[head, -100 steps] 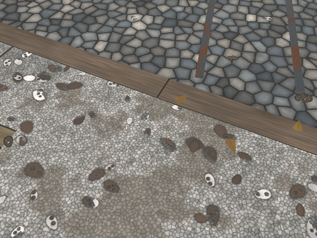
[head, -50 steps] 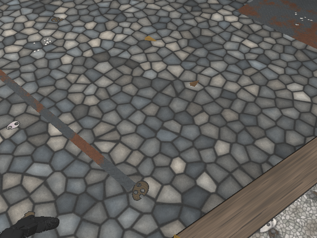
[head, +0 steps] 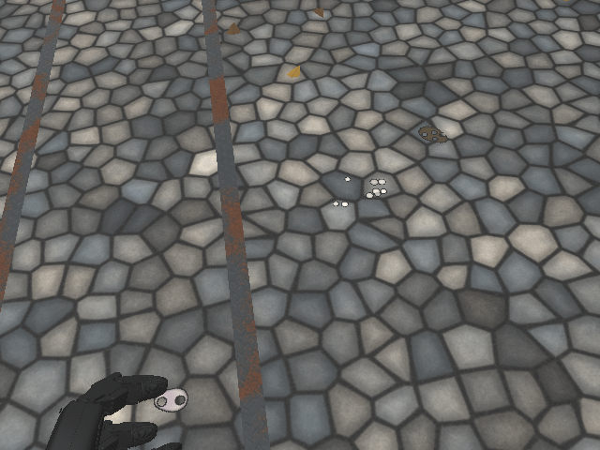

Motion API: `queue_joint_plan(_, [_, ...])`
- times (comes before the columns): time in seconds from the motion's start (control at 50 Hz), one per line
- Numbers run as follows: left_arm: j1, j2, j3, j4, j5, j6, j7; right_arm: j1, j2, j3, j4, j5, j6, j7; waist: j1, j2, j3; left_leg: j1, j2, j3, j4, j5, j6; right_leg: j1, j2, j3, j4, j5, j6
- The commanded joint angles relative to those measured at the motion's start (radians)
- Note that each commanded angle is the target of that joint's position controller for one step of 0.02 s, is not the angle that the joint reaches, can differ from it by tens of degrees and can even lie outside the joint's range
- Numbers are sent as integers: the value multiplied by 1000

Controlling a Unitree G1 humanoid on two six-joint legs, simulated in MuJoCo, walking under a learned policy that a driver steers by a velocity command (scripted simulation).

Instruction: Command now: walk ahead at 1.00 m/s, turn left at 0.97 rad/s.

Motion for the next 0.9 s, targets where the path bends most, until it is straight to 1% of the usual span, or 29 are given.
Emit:
queue_joint_plan(0.02, [659,301,111,122,41,4,42,-228,39,25,-178,-10,-32,-10,341,-303,-278,-670,-2,14,762,-34,12,875,-279,375,-143,-555,-17])
queue_joint_plan(0.04, [469,312,119,92,40,7,31,-93,24,39,-237,25,-26,-9,156,-470,-302,-822,23,63,861,35,17,814,-397,907,-404,-752,-108])
queue_joint_plan(0.06, [306,200,105,47,35,13,23,-119,-37,36,-191,-4,4,-14,130,-246,-149,-853,132,102,870,141,15,664,-360,755,-384,-883,-148])
queue_joint_plan(0.08, [265,143,95,49,25,18,16,-165,-56,32,-195,-20,18,-1,132,-137,-65,-830,172,138,808,200,4,546,-301,537,-350,-701,-140])
queue_joint_plan(0.1, [275,119,89,73,30,18,11,-203,-47,31,-202,-27,30,14,128,-87,-27,-791,204,140,779,219,-9,468,-250,376,-351,-517,-118])
queue_joint_plan(0.12, [317,99,81,111,24,10,14,-235,-28,36,-229,-36,41,34,118,-101,-3,-783,234,131,755,232,-18,423,-229,264,-352,-403,-109])
queue_joint_plan(0.16, [374,69,76,171,2,-12,5,-305,4,51,-276,-33,62,52,112,-109,15,-810,261,140,732,290,-29,416,-196,97,-382,-219,-77])
queue_joint_plan(0.24, [354,97,82,178,6,-41,-8,-423,-25,61,-342,-21,71,59,90,-70,38,-805,264,197,573,459,-39,397,-168,-159,-444,73,-76])
queue_joint_plan(0.28, [393,111,84,196,6,-45,-3,-503,-36,66,-368,-22,72,70,108,-40,81,-801,257,262,415,508,-25,436,-153,-243,-482,161,-72])
queue_joint_plan(0.32, [440,140,90,209,9,-41,4,-572,-19,78,-385,-26,67,82,126,-36,113,-762,239,331,266,515,6,493,-147,-320,-484,313,-56])
queue_joint_plan(0.36, [473,164,91,212,11,-28,15,-576,-20,81,-376,-23,64,79,115,-54,85,-642,164,420,170,479,44,560,-138,-385,-393,782,-34])
queue_joint_plan(0.4, [477,223,104,202,12,0,34,-459,-59,67,-339,-21,61,63,35,-116,-10,-497,92,440,135,384,77,642,-177,-388,-187,1180,-29])
queue_joint_plan(0.42, [448,254,114,189,16,20,38,-310,-92,50,-297,-19,58,51,-44,-138,-81,-348,64,426,134,322,98,625,-201,-377,4,1274,-41])
queue_joint_plan(0.44, [404,266,119,163,17,34,35,-104,-135,24,-233,-16,53,35,-126,-141,-165,-124,48,379,86,279,131,533,-217,-348,261,1225,-65])
queue_joint_plan(0.46, [390,242,118,154,23,40,24,22,-176,-10,-173,-13,50,10,-159,-58,-208,134,71,277,6,244,163,309,-150,-342,605,726,-54])
queue_joint_plan(0.48, [392,101,87,84,27,31,-1,-94,-266,-33,-189,-2,67,-11,-6,219,-158,294,284,-136,-47,216,237,-121,47,-318,975,-309,-9])
queue_joint_plan(0.5, [332,153,89,-27,7,1,1,-61,-321,-45,-233,-29,82,-8,-24,148,-332,456,399,-543,-230,135,376,-333,97,-89,1115,-336,1])
queue_joint_plan(0.52, [246,165,82,-43,8,-24,2,-43,-285,-46,-220,-25,79,-17,-32,1,-247,380,421,-561,-339,126,338,-390,33,-16,1035,-265,-9])
queue_joint_plan(0.54, [245,157,74,-33,5,-34,4,-67,-234,-37,-196,-17,67,-23,21,-79,-97,201,396,-487,-376,202,307,-359,-4,-19,915,-225,-11])
queue_joint_plan(0.56, [230,148,70,-26,20,-26,6,-102,-204,-27,-190,-16,48,-30,70,-121,-38,56,343,-398,-378,295,278,-286,-33,-20,835,-237,-1])
queue_joint_plan(0.6, [281,138,66,-11,52,17,3,-150,-150,-3,-195,-6,17,-38,145,-125,-2,-138,268,-272,-383,421,260,-172,-63,-17,728,-280,30])
queue_joint_plan(0.66, [125,97,49,-87,45,45,-11,-129,-148,1,-188,0,-14,-27,130,-84,66,-340,196,-202,-447,432,241,-111,-70,-68,474,-203,58])
queue_joint_plan(0.72, [14,62,29,-129,19,39,-27,-99,-151,-7,-174,1,-22,-16,81,-24,59,-383,137,-131,-444,606,166,38,-21,-100,189,151,33])
queue_joint_plan(0.78, [-18,77,30,-132,9,31,-28,-25,-144,-4,-134,16,-30,-14,30,5,22,-241,185,-130,-434,796,118,139,18,-122,37,288,-23])
queue_joint_plan(0.82, [51,114,46,-107,28,22,-12,15,-170,-8,-106,11,-24,-28,46,8,-27,-63,192,-117,-259,1176,63,192,95,-144,-34,205,-57])
queue_joint_plan(0.84, [157,151,63,-79,30,11,0,10,-196,-12,-99,3,-22,-33,101,28,-87,-16,196,-114,-95,1307,26,286,120,-137,-53,178,-72])
queue_joint_plan(0.86, [315,176,76,-37,29,-2,13,-37,-203,-13,-105,5,-23,-33,201,34,-144,-63,167,-88,117,1262,-10,452,80,-124,-118,272,-87])
queue_joint_plan(0.88, [477,234,90,0,39,-11,25,-57,-130,3,-132,3,-28,-34,260,-11,-249,-230,111,-39,399,912,-37,700,-78,-13,-32,453,-113])
queue_joint_plan(0.9, [519,304,110,18,58,-13,7,119,11,33,-151,63,-21,-48,166,-365,-456,-572,-59,69,868,-107,-106,1051,-485,464,46,1046,-336])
